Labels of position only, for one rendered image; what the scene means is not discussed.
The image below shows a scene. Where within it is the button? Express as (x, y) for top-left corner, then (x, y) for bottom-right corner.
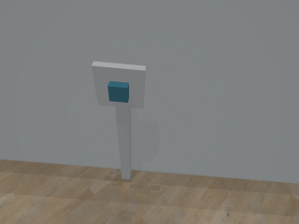
(107, 81), (129, 103)

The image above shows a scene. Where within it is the panel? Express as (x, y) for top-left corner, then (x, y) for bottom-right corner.
(92, 61), (146, 180)

